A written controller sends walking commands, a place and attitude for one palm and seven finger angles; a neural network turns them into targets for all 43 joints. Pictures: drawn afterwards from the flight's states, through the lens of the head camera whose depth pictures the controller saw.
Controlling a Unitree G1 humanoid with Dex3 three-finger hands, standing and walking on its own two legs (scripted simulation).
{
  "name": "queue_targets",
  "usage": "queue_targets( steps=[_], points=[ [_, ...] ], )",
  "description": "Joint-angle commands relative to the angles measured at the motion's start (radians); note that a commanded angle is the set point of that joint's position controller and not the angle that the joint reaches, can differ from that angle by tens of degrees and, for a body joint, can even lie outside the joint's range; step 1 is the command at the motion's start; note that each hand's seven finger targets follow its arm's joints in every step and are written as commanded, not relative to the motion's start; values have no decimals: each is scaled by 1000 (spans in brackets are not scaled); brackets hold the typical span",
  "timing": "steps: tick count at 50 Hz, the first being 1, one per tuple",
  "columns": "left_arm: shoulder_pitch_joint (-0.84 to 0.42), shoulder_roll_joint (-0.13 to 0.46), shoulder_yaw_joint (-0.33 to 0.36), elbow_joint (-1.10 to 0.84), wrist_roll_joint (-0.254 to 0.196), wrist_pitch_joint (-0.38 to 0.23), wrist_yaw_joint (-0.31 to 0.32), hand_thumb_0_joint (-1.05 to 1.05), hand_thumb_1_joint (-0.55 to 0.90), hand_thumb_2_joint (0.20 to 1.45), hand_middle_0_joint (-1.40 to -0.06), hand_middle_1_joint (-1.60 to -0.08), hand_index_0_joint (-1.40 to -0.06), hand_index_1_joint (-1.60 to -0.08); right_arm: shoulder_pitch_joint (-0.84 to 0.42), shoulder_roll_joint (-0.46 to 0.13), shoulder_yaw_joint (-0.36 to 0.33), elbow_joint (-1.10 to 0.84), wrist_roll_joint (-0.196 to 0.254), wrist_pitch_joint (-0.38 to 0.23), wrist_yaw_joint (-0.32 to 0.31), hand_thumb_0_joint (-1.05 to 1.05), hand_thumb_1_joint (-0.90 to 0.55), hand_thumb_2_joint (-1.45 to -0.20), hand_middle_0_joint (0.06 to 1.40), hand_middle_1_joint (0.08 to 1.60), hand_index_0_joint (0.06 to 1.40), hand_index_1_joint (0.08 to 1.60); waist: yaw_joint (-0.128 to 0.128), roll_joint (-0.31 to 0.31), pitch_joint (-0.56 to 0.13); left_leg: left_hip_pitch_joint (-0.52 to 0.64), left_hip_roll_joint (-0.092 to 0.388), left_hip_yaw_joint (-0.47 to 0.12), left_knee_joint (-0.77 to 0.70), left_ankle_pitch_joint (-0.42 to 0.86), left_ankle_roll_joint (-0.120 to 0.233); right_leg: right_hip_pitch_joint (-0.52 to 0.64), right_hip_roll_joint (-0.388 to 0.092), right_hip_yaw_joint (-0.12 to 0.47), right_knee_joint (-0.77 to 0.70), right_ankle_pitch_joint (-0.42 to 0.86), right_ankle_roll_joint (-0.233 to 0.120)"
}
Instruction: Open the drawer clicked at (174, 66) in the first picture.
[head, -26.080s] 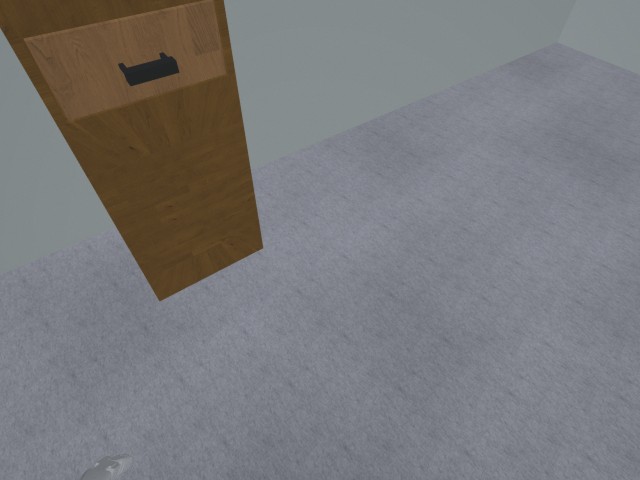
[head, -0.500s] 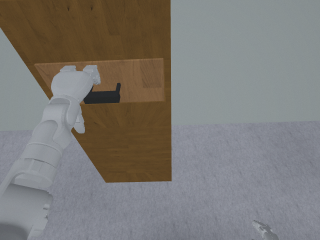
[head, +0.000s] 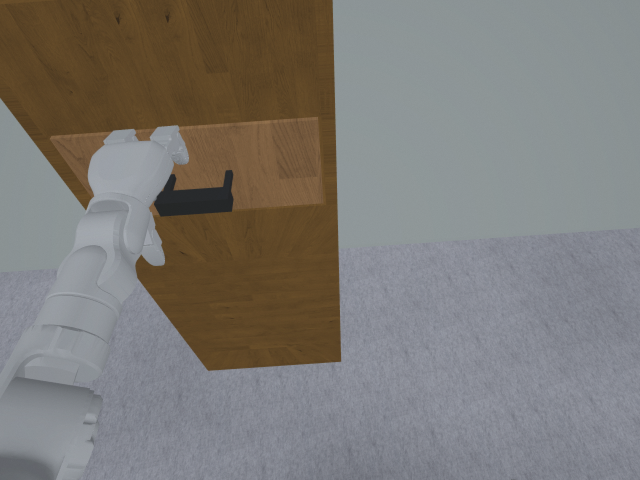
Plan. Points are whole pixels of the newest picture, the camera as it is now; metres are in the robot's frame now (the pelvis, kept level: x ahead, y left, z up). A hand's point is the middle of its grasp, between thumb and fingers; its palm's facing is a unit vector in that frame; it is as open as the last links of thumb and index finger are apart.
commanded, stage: re-aim the fingers above the handle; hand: left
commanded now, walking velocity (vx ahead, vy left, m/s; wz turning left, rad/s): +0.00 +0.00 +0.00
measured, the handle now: (197, 190) +0.51 +0.22 +0.06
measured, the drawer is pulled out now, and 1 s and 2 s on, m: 0.00 0.00 0.00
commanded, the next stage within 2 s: lower the fingers behind the handle in 0.12 s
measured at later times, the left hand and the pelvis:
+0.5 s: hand (171, 213) +0.43 +0.23 +0.10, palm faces -0.02 +0.01 -1.00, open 13.8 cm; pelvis -0.01 +0.00 +0.00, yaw +0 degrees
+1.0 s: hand (186, 218) +0.44 +0.22 +0.08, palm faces +0.02 +0.00 -1.00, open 13.9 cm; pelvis +0.00 -0.02 +0.00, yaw -1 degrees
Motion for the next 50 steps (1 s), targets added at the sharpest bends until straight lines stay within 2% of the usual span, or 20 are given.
queue_targets(
  steps=[1, 2, 6, 11, 13, 17, 20, 21, 23, 26, 28, 30, 32, 33, 35, 37, 41, 44, 48, 50],
  points=[
    [-430, 148, 12, -162, -16, 64, -4, 0, -500, 300, -300, -1200, -300, -1200, -74, -139, -34, -138, 12, -33, -6, 0, -900, -900, 200, 300, 200, 300, -25, -71, -316, 179, 31, -15, -41, 447, -22, 139, 6, -20, -35, 276, -29],
    [-439, 157, 11, -130, -14, 73, -16, 0, -500, 300, -300, -1200, -300, -1200, -80, -140, -28, -134, 15, -30, -9, 0, -900, -900, 200, 300, 200, 300, -28, -84, -272, 157, 30, -15, -50, 396, -18, 123, 4, -22, -40, 250, -28],
    [-500, 227, 52, -127, 0, 43, -44, 0, -500, 300, -300, -1200, -300, -1200, -83, -143, -19, -142, 8, -25, -27, 0, -900, -900, 200, 300, 200, 300, -20, -94, -297, 141, 19, -15, -56, 347, -11, 158, -3, -11, -43, 236, -32],
    [-534, 268, 106, -216, 13, -35, -10, 0, -500, 300, -300, -1200, -300, -1200, -74, -123, -20, -158, -4, -32, -28, 0, -900, -900, 200, 300, 200, 300, 7, 1, -392, 199, 25, -24, -29, 490, -33, 166, 1, -12, -8, 288, -37],
    [-512, 193, 61, -165, 15, -31, 13, 0, -500, 300, -300, -1200, -300, -1200, -72, -111, -20, -150, -3, -36, -20, 0, -900, -900, 200, 300, 200, 300, -1, 4, -344, 189, 30, -24, -22, 491, -39, 114, 4, -21, -3, 269, -36],
    [-487, 170, 51, -47, 23, 13, 40, 0, -500, 300, -300, -1200, -300, -1200, -72, -124, -17, -139, 1, -31, -11, 0, -900, -900, 200, 300, 200, 300, -5, -65, -285, 124, 33, -14, -40, 390, -39, 97, 3, -27, -10, 223, -35],
    [-515, 137, 14, -59, 33, 34, 45, 0, -500, 300, -300, -1200, -300, -1200, -69, -122, -22, -142, -2, -29, -10, 0, -900, -900, 200, 300, 200, 300, -13, -54, -342, 142, 26, -7, -29, 389, -29, 111, 0, -18, -6, 243, -35],
    [-522, 156, 31, -59, 35, 33, 43, 0, -500, 300, -300, -1200, -300, -1200, -63, -126, -25, -143, -3, -28, -13, 0, -900, -900, 200, 300, 200, 300, -20, -75, -358, 140, 24, -9, -23, 387, -25, 123, 1, -15, -7, 247, -34],
    [-541, 133, 5, -56, 34, 26, 37, 0, -500, 300, -300, -1200, -300, -1200, -58, -122, -26, -142, -3, -29, -16, 0, -900, -900, 200, 300, 200, 300, -30, -73, -356, 138, 21, -7, -18, 372, -18, 120, -1, -11, -6, 253, -31],
    [-541, 203, 65, -95, 35, -8, 39, 0, -500, 300, -300, -1200, -300, -1200, -44, -127, -32, -143, -10, -29, -24, 0, -900, -900, 200, 300, 200, 300, -23, -72, -400, 137, 16, -6, -5, 403, -13, 159, 0, -3, 2, 296, -30],
    [-525, 177, 54, -121, 30, -33, 48, 0, -500, 300, -300, -1200, -300, -1200, -34, -115, -33, -144, -11, -34, -23, 0, -900, -900, 200, 300, 200, 300, -18, -41, -410, 148, 17, -9, 4, 440, -14, 151, 0, -5, 14, 317, -31],
    [-515, 177, 62, -99, 30, -43, 63, 0, -500, 300, -300, -1200, -300, -1200, -29, -116, -33, -136, -11, -34, -22, 0, -900, -900, 200, 300, 200, 300, -24, -57, -376, 127, 19, -7, 6, 424, -15, 132, 2, -8, 15, 311, -29],
    [-497, 219, 102, -59, 40, -46, 87, 0, -500, 300, -300, -1200, -300, -1200, -26, -118, -31, -130, -10, -33, -21, 0, -900, -900, 200, 300, 200, 300, -15, -48, -345, 83, 17, -6, 0, 395, -17, 131, 3, -7, 20, 294, -31],
    [-479, 182, 81, -47, 40, -42, 97, 0, -500, 300, -300, -1200, -300, -1200, -27, -113, -32, -129, -10, -35, -19, 0, -900, -900, 200, 300, 200, 300, -16, -51, -344, 83, 16, -2, 2, 384, -14, 124, 3, -7, 20, 287, -31],
    [-467, 192, 92, -4, 45, -29, 115, 0, -500, 300, -300, -1200, -300, -1200, -21, -119, -33, -120, -9, -35, -15, 0, -900, -900, 200, 300, 200, 300, -17, -63, -322, 62, 18, 4, 0, 373, -15, 116, 4, -9, 21, 287, -32],
    [-467, 221, 114, -25, 51, -23, 128, 0, -500, 300, -300, -1200, -300, -1200, -18, -122, -37, -126, -12, -36, -12, 0, -900, -900, 200, 300, 200, 300, -6, -56, -376, 57, 16, 10, 2, 379, -14, 158, 1, 1, 26, 309, -30],
    [-439, 197, 96, -2, 51, -7, 129, 0, -500, 300, -300, -1200, -300, -1200, -12, -128, -44, -125, -12, -33, -12, 0, -900, -900, 200, 300, 200, 300, -23, -85, -385, 46, 16, 19, 11, 386, -7, 174, 1, 7, 24, 344, -25],
    [-401, 230, 122, 6, 52, -5, 126, 0, -500, 300, -300, -1200, -300, -1200, -11, -129, -45, -126, -12, -33, -18, 0, -900, -900, 200, 300, 200, 300, -16, -93, -398, 28, 12, 30, 13, 374, -2, 204, -3, 14, 29, 377, -19],
    [-365, 207, 102, 29, 49, -4, 116, 0, -500, 300, -300, -1200, -300, -1200, -15, -132, -43, -127, -7, -30, -19, 0, -900, -900, 200, 300, 200, 300, -23, -80, -336, 13, 13, 32, 9, 351, -3, 169, -2, 12, 22, 354, -20],
    [-315, 216, 115, 41, 48, -2, 113, 0, -500, 300, -300, -1200, -300, -1200, -20, -132, -42, -133, -8, -29, -18, 0, -900, -900, 200, 300, 200, 300, -11, -85, -334, 1, 11, 37, 10, 351, -1, 183, -3, 17, 23, 366, -19]
  ],
)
